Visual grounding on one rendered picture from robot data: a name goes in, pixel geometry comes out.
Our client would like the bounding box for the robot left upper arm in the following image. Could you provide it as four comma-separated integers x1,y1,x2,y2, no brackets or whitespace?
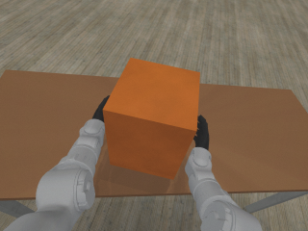
3,167,95,231

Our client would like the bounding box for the carton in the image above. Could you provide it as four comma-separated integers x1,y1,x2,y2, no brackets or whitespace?
102,58,200,180

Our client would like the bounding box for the robot right hand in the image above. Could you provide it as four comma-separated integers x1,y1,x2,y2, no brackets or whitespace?
193,115,210,150

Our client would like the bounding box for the left robot forearm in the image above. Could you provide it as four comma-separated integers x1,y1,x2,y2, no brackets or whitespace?
36,118,105,207

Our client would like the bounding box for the robot left hand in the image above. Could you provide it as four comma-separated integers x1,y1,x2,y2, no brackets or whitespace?
92,95,110,123

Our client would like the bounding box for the robot right upper arm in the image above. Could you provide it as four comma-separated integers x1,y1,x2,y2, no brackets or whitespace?
200,200,263,231

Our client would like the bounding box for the right robot forearm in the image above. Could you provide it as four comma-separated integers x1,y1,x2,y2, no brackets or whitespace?
185,147,242,221

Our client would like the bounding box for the table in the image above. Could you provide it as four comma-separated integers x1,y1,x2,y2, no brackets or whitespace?
0,69,308,218

